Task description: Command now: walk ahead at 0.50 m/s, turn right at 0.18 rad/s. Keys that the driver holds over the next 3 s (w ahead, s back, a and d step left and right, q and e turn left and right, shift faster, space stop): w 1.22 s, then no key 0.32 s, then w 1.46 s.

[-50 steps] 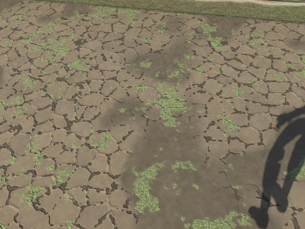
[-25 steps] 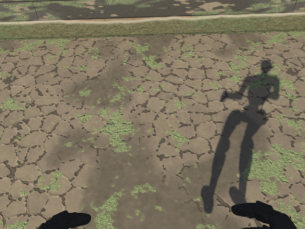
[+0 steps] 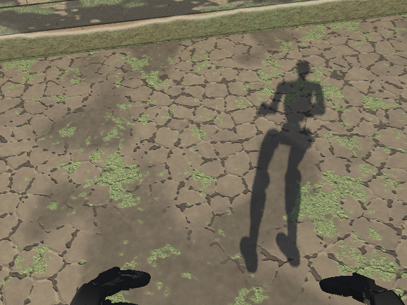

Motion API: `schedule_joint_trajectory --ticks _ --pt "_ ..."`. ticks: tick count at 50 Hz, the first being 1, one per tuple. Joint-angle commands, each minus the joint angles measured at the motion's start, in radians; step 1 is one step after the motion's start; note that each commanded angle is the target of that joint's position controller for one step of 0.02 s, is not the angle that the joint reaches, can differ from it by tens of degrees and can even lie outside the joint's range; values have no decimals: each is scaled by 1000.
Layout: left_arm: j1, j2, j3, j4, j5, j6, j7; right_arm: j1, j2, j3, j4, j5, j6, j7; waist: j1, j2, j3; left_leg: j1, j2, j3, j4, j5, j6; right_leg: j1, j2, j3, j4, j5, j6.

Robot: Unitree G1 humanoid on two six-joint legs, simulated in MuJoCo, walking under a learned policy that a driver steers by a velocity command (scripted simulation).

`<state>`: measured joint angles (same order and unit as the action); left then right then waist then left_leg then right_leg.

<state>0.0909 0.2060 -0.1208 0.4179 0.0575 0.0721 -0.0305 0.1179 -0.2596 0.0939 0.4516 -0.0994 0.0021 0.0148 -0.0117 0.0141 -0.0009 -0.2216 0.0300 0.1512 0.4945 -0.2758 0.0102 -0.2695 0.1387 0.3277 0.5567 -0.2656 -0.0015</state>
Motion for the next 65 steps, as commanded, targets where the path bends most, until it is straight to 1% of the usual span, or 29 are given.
schedule_joint_trajectory --ticks 1,10,13,14,15,19,25,26,28,29,31,33,35,36,38,40,41,42,45,46,47,48,51,52,53,54,57,62,65 --pt "-81 104 37 -84 3 -23 2 -71 -82 -23 -98 4 -18 -6 11 -40 -86 260 74 -103 -70 3 18 -192 -112 52 -139 194 -38" --pt "-79 93 30 -55 8 -32 5 -32 -83 -21 -86 10 -9 -12 3 -35 -84 295 81 -102 -106 43 30 -157 -113 26 -157 233 -28" --pt "-89 91 26 -46 14 -42 8 -18 -79 -23 -82 3 9 -6 -3 -42 -88 283 72 -91 -103 57 33 -138 -101 17 -156 245 -22" --pt "-148 87 22 -74 12 -45 -1 -19 -74 -18 -92 -13 6 1 -26 -27 -51 280 72 -97 -82 164 30 -172 -95 27 -148 346 -20" --pt "-136 89 22 -69 15 -46 0 -6 -73 -18 -86 -20 5 4 -22 -23 -97 299 77 -99 -66 220 33 -144 -101 26 -140 392 -15" --pt "-134 88 15 -67 25 -46 11 10 -74 -15 -80 -17 10 10 -16 -11 -151 284 82 -104 -62 296 32 -80 -104 16 -119 407 -5" --pt "-149 85 9 -71 28 -43 15 5 -69 -10 -84 -14 15 12 -12 -15 -131 250 89 -116 -90 253 38 -78 -114 10 -134 342 10" --pt "-91 85 12 -38 31 -42 23 8 -75 -15 -74 2 20 5 13 -22 -174 258 90 -116 -119 141 45 -37 -120 -1 -148 247 10" --pt "-109 82 12 -41 24 -39 24 -9 -79 -17 -78 13 25 -1 9 -26 -83 220 91 -119 -156 47 48 -85 -114 -11 -164 175 10" --pt "-166 80 9 -70 17 -43 14 -17 -66 -10 -89 -3 22 4 -18 -29 -30 219 89 -120 -137 131 45 -136 -114 2 -168 256 11" --pt "-158 84 10 -66 21 -47 14 12 -65 -11 -78 -13 21 6 -26 -31 -88 257 91 -122 -119 195 47 -112 -119 5 -163 312 14" --pt "-96 77 11 -32 28 -46 26 24 -72 -17 -60 4 25 1 0 -27 -154 267 91 -122 -146 105 54 -47 -122 -10 -171 227 16" --pt "-106 72 10 -34 22 -41 28 3 -77 -19 -64 15 31 -3 2 -22 -72 225 92 -125 -183 15 55 -83 -114 -23 -181 158 15" --pt "-161 71 8 -63 14 -44 18 -11 -60 -11 -78 -1 27 2 -24 -26 -23 227 89 -125 -161 99 51 -134 -117 -8 -188 242 16" --pt "-150 77 9 -60 19 -48 17 17 -61 -12 -68 -10 24 5 -31 -25 -84 269 90 -126 -136 186 50 -108 -123 -4 -181 305 18" --pt "-82 72 10 -23 28 -46 30 31 -71 -18 -47 6 29 -1 -2 -16 -152 279 89 -125 -157 121 57 -39 -123 -23 -184 229 20" --pt "-87 73 10 -25 26 -43 32 25 -76 -20 -49 16 33 -3 -4 -16 -107 252 88 -128 -179 70 57 -55 -116 -31 -185 187 18" --pt "-149 70 7 -58 16 -45 23 4 -63 -12 -65 1 30 2 -27 -18 -43 242 88 -128 -162 138 51 -115 -118 -19 -193 253 18" --pt "-133 73 7 -54 22 -47 23 26 -62 -12 -54 -8 27 4 -29 -13 -101 276 90 -131 -141 226 49 -84 -126 -17 -188 309 22" --pt "-130 71 6 -54 24 -47 25 27 -60 -11 -51 -8 27 5 -28 -12 -109 277 90 -133 -141 238 49 -77 -127 -19 -188 310 24" --pt "-67 68 8 -18 31 -44 36 37 -71 -17 -33 9 33 -2 0 -11 -153 279 88 -131 -169 143 58 -23 -126 -36 -193 225 25" --pt "-134 70 5 -55 22 -45 28 21 -64 -11 -52 2 31 3 -29 -15 -68 251 88 -136 -163 188 49 -88 -121 -27 -194 266 23" --pt "-125 69 5 -53 23 -45 28 30 -61 -10 -44 -6 30 5 -28 -15 -100 269 91 -140 -155 230 48 -72 -130 -25 -198 294 26" --pt "-62 66 8 -18 31 -41 38 35 -71 -17 -27 10 35 -2 1 -10 -138 271 89 -138 -183 136 57 -23 -128 -44 -204 210 28" --pt "-65 67 8 -18 29 -38 40 30 -76 -18 -29 20 39 -4 -1 -12 -96 244 90 -142 -205 77 58 -37 -122 -51 -206 174 26" --pt "-130 66 6 -52 17 -41 31 11 -60 -10 -46 4 35 1 -27 -20 -35 237 91 -142 -188 143 51 -98 -126 -36 -215 240 25" --pt "-121 67 6 -51 20 -46 30 36 -61 -11 -34 -6 32 3 -34 -19 -91 280 90 -145 -164 233 47 -76 -134 -33 -213 299 26" --pt "-105 58 1 -44 26 -43 33 50 -51 -6 -17 -4 32 8 -29 -22 -106 271 90 -151 -173 258 46 -40 -149 -24 -232 306 28" --pt "-63 67 8 -12 16 -36 30 111 -71 -17 23 11 36 14 -31 -23 -109 298 95 -162 -188 306 52 -27 -159 -15 -240 296 17"
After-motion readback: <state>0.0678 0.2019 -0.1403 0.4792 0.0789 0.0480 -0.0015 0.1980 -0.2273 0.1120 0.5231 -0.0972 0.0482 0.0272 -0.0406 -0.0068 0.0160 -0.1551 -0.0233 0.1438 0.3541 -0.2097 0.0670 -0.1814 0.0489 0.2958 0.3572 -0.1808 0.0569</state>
